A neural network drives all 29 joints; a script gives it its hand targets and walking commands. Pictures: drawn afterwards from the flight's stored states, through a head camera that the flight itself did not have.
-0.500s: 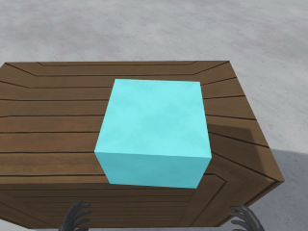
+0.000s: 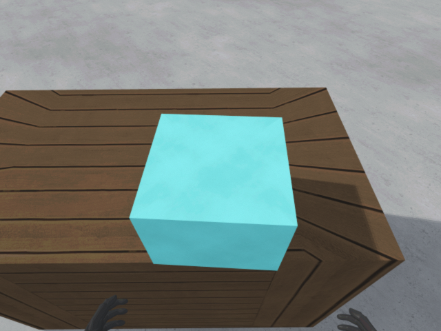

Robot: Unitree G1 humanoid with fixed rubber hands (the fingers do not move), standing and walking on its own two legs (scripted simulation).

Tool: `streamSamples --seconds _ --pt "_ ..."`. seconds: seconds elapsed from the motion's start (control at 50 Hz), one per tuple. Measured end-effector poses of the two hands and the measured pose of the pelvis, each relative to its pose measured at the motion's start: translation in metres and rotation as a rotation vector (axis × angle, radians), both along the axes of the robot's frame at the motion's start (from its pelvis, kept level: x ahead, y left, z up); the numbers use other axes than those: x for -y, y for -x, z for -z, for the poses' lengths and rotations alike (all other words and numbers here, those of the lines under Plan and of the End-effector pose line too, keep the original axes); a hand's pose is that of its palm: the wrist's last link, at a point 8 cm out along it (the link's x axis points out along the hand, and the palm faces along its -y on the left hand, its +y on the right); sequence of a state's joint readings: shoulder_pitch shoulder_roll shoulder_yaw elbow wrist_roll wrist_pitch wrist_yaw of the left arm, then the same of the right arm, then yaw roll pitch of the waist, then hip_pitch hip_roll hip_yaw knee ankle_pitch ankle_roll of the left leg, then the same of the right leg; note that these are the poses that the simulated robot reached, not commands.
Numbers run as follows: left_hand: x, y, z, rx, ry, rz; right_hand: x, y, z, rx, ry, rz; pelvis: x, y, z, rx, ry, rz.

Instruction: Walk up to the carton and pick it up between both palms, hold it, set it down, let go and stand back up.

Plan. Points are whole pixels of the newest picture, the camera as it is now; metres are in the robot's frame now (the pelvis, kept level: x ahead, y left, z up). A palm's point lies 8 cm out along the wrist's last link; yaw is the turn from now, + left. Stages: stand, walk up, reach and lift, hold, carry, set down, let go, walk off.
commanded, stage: stand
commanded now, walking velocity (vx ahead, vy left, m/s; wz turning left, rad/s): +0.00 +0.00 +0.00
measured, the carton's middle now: (218, 190) +0.39 +0.02 +0.03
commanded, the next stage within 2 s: none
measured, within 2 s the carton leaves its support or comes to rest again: neither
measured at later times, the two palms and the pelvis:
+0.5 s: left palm out of the picture +0.11 +0.24 -0.09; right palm out of the picture +0.10 -0.26 -0.11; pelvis -0.02 -0.01 +0.00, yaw +0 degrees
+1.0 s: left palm out of the picture +0.10 +0.24 -0.09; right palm out of the picture +0.09 -0.26 -0.10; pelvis -0.02 -0.01 +0.00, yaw +0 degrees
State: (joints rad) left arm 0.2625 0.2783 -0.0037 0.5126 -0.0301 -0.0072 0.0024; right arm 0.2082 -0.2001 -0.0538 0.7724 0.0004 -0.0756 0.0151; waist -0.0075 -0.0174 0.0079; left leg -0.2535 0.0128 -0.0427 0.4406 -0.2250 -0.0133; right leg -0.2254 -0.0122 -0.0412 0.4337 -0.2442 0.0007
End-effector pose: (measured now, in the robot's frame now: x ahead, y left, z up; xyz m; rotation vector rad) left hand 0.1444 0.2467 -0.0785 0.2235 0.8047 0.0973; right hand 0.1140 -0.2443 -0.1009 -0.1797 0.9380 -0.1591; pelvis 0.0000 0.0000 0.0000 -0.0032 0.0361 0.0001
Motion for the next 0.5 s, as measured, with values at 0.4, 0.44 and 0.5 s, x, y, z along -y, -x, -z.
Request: streamSamples --seconds 0.4,0.44,0.5 --pt "0.007 0.030 0.006 -0.030 -0.017 -0.015 0.014 0.015 0.004 0.002 -0.020 0.016 0.011 0.015 0.002 0.023 -0.015 0.000" --pt "0.007 0.032 0.006 -0.032 -0.018 -0.016 0.014 0.016 0.004 0.003 -0.020 0.016 0.012 0.016 0.002 0.025 -0.015 0.000" --pt "0.007 0.034 0.007 -0.036 -0.019 -0.017 0.014 0.016 0.004 0.003 -0.020 0.016 0.012 0.016 0.002 0.026 -0.015 0.000"
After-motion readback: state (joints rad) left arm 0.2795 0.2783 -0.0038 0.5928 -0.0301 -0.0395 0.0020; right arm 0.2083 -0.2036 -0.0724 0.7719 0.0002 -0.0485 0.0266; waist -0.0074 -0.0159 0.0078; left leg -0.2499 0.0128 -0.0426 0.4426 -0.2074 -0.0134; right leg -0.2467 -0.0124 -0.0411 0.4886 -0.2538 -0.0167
